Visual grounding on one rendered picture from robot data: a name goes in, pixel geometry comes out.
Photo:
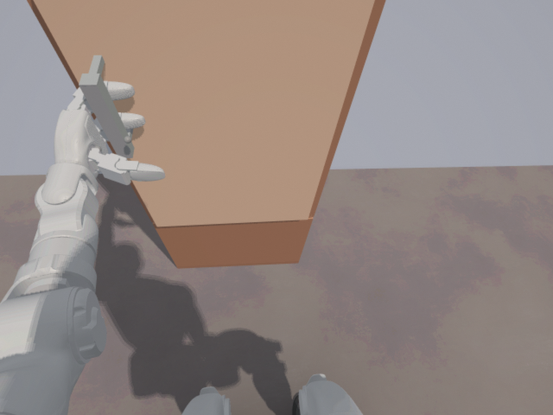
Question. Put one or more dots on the left robot upper arm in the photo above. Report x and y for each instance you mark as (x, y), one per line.
(46, 339)

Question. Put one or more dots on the right robot thigh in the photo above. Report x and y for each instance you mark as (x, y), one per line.
(326, 398)

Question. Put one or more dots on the robot thigh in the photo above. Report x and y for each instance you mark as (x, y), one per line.
(326, 398)
(208, 404)

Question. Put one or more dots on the robot left hand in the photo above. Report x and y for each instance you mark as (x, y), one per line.
(76, 135)

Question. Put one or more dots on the cupboard door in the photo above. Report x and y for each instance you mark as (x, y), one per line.
(240, 98)

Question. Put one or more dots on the left robot thigh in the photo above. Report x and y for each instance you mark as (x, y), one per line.
(208, 404)

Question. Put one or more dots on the robot left forearm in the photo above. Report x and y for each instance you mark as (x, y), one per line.
(65, 245)

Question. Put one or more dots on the handle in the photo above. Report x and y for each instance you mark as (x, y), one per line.
(99, 99)

